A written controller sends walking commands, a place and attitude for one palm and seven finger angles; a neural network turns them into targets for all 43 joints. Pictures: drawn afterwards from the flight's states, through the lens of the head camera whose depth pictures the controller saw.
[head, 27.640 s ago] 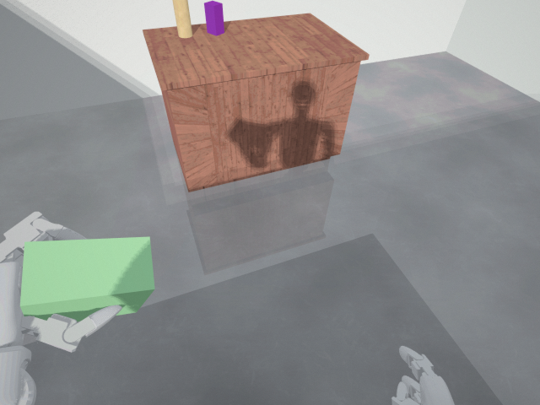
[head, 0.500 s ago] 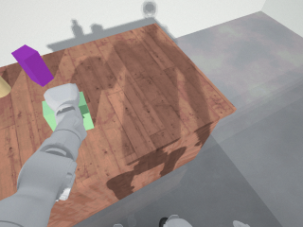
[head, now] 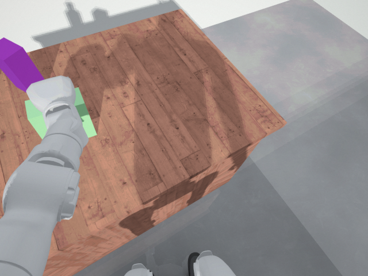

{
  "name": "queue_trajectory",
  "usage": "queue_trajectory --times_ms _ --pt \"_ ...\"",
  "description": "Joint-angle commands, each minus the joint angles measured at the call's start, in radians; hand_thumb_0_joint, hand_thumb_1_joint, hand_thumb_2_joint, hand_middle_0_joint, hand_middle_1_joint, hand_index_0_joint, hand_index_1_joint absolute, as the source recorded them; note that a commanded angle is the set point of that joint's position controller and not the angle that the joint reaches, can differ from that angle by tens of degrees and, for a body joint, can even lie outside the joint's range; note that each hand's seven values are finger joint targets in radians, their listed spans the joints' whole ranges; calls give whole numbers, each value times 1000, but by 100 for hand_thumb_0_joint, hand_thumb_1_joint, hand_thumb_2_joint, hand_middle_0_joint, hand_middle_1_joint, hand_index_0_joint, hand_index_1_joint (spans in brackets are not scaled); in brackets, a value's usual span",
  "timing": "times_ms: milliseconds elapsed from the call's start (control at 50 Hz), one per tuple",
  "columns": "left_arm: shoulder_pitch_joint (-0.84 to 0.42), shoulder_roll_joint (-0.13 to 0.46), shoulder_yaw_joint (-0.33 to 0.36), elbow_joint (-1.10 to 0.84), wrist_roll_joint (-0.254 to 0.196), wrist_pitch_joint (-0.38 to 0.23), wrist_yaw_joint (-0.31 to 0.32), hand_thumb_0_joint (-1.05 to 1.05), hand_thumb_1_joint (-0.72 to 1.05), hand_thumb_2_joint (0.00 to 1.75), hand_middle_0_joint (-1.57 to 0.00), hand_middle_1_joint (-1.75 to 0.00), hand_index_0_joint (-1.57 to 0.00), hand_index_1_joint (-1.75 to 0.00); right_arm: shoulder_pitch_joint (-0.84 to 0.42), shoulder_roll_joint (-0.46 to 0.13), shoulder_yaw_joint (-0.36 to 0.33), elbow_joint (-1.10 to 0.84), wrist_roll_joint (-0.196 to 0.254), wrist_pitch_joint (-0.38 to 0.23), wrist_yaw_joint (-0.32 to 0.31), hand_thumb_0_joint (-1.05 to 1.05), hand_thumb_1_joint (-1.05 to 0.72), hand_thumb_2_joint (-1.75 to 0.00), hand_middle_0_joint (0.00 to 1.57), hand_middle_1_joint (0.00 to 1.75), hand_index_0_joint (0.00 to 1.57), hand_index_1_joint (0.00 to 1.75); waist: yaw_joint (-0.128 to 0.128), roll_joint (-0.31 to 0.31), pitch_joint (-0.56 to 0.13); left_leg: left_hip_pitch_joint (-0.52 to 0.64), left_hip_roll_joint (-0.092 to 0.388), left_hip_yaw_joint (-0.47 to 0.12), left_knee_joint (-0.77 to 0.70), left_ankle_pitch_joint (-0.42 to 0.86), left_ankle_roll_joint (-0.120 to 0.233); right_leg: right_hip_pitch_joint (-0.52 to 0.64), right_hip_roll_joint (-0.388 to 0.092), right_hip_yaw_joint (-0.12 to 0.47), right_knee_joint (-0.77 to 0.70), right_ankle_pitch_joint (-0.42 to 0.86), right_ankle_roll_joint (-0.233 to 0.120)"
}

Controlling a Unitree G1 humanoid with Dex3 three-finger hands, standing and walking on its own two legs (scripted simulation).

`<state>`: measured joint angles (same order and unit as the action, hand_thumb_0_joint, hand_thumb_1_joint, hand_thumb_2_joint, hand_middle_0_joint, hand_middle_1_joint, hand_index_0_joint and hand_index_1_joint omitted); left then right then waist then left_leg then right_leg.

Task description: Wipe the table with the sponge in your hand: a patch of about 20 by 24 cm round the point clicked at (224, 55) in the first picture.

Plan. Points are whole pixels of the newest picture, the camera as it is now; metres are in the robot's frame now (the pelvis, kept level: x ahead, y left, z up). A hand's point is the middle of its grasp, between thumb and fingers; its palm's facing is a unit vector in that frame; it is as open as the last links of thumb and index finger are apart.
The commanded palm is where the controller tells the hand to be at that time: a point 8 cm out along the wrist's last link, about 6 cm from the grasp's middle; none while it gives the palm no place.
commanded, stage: wipe back along the third lane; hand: left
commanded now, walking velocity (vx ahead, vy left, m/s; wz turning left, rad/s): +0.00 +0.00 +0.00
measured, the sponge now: (66, 124) +0.48 +0.25 -0.03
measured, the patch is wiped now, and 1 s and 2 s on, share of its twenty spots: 0.95 0.95 0.95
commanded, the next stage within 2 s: slide back across to the middle lane in 1.98 s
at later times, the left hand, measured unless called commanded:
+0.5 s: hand (63, 116) +0.48 +0.24 +0.01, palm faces -0.10 +0.01 -0.99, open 9.9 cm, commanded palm +0.44 +0.21 +0.04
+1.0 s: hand (70, 132) +0.43 +0.22 +0.01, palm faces -0.08 -0.02 -1.00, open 9.9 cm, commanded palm +0.39 +0.19 +0.04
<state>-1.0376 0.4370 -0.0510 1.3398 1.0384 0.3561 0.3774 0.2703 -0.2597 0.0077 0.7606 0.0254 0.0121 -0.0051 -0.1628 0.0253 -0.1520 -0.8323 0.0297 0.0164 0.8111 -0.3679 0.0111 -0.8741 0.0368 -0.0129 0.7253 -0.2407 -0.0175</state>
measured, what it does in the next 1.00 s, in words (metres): stands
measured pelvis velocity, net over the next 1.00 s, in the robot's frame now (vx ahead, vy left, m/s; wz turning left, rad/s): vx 0.05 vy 0.01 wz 0.02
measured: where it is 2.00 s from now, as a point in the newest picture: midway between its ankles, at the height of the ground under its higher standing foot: outside the picture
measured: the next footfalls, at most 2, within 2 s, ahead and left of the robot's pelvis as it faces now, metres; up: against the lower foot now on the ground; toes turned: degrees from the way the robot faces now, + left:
none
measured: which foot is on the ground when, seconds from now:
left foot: down 0.00-1.00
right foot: down 0.00-1.00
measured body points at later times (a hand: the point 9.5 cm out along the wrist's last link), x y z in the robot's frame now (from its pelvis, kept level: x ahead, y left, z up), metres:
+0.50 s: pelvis +0.03 +0.01 +0.01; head +0.11 +0.02 +0.45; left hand +0.48 +0.23 +0.07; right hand +0.10 -0.25 -0.12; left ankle +0.00 +0.11 -0.70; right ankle +0.05 -0.11 -0.70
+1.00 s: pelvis +0.05 +0.01 +0.02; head +0.10 +0.01 +0.47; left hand +0.43 +0.21 +0.07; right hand +0.21 -0.23 -0.10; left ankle +0.00 +0.11 -0.70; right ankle +0.05 -0.11 -0.70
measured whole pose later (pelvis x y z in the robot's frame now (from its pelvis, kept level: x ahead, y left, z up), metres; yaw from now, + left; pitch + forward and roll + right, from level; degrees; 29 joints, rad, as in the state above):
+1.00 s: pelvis +0.05 +0.01 +0.02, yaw +1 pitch +14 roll -1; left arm -0.63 0.17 -0.27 0.95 0.99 0.49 0.42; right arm 0.11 -0.22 -0.02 0.74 0.04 0.16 0.02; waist 0.01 0.02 -0.17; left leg -0.51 0.01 0.01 0.64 -0.37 0.02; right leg -0.56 0.02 -0.02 0.59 -0.27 -0.01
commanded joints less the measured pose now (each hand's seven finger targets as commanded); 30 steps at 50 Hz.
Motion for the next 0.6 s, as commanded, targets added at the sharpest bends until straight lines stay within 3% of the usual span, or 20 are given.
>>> queue_trajectory --times_ms 0,40,80,100,120,160,200,240,260,320,360,420,440,520,560,580 --pt "-286 222 2 -62 40 20 16 0 10 130 -120 -160 -120 -160 128 -175 -61 -56 -1 -13 -7 0 -90 -90 20 30 20 30 -11 -11 -370 120 -21 -2 -80 182 33 313 2 6 -68 182 -12" --pt "-239 210 17 -72 32 15 12 0 10 130 -120 -160 -120 -160 129 -171 -67 -58 -1 -10 -2 0 -90 -90 20 30 20 30 10 -2 -394 135 -19 -3 -83 216 31 334 3 3 -60 214 -17" --pt "-191 126 -30 -93 27 8 6 0 10 130 -120 -160 -120 -160 132 -159 -72 -69 1 -8 3 0 -90 -90 20 30 20 30 18 15 -401 170 -15 -7 -87 237 27 318 8 -7 -62 214 -19" --pt "-152 105 -32 -95 19 7 6 0 10 130 -120 -160 -120 -160 127 -156 -75 -71 2 -8 7 0 -90 -90 20 30 20 30 29 12 -398 179 -14 -5 -92 230 27 316 11 -9 -71 197 -20" --pt "-150 89 -44 -104 14 6 6 0 10 130 -120 -160 -120 -160 123 -156 -75 -69 3 -5 7 0 -90 -90 20 30 20 30 24 -5 -383 183 -11 -5 -100 219 27 313 12 -9 -79 185 -18" --pt "-119 91 -23 -116 -2 7 14 0 10 130 -120 -160 -120 -160 120 -156 -77 -69 5 -3 9 0 -90 -90 20 30 20 30 40 -20 -390 186 -11 -5 -105 238 27 340 12 -9 -76 209 -19" --pt "-102 33 -56 -132 -29 17 17 0 10 130 -120 -160 -120 -160 99 -149 -79 -68 11 -1 13 0 -90 -90 20 30 20 30 41 -16 -367 203 -10 -1 -125 217 24 338 10 -11 -97 183 -16" --pt "-76 33 -44 -132 -34 29 23 0 10 130 -120 -160 -120 -160 87 -149 -79 -63 13 1 16 0 -90 -90 20 30 20 30 56 -18 -361 214 -8 -6 -139 236 23 354 9 -13 -98 191 -20" --pt "-62 -4 -73 -135 -35 36 21 0 10 130 -120 -160 -120 -160 84 -144 -79 -61 13 2 18 0 -90 -90 20 30 20 30 54 -2 -346 233 -8 -3 -141 253 23 348 10 -15 -100 207 -21" --pt "-50 -46 -103 -138 -36 53 18 0 10 130 -120 -160 -120 -160 63 -141 -79 -55 17 10 20 0 -90 -90 20 30 20 30 52 -32 -305 256 -5 -8 -164 236 21 341 10 -23 -121 173 -20" --pt "-60 -72 -117 -165 -39 55 16 0 10 130 -120 -160 -120 -160 51 -137 -79 -52 15 13 20 0 -90 -90 20 30 20 30 55 -8 -308 284 -4 -9 -165 276 21 344 10 -26 -115 210 -25" --pt "-17 -122 -137 -179 -49 52 14 0 10 130 -120 -160 -120 -160 30 -132 -80 -57 14 20 21 0 -90 -90 20 30 20 30 61 -37 -302 305 -5 -5 -172 299 20 366 8 -29 -121 242 -26" --pt "3 -96 -103 -189 -56 49 15 0 10 130 -120 -160 -120 -160 20 -133 -82 -58 15 24 21 0 -90 -90 20 30 20 30 78 -41 -321 312 -5 -11 -172 329 18 387 6 -27 -117 267 -29" --pt "57 -203 -174 -228 -58 49 15 0 10 130 -120 -160 -120 -160 -5 -120 -85 -68 12 38 25 0 -90 -90 20 30 20 30 76 -65 -316 354 -5 -1 -169 386 16 409 5 -32 -118 338 -27" --pt "109 -181 -144 -254 -59 50 18 0 10 130 -120 -160 -120 -160 -17 -119 -88 -72 10 49 27 0 -90 -90 20 30 20 30 102 -44 -343 377 -7 1 -164 458 13 446 2 -28 -111 401 -32" --pt "117 -192 -154 -263 -61 55 19 0 10 130 -120 -160 -120 -160 -28 -118 -86 -76 10 56 28 0 -90 -90 20 30 20 30 100 -66 -333 376 -8 2 -165 465 12 458 1 -27 -113 425 -31"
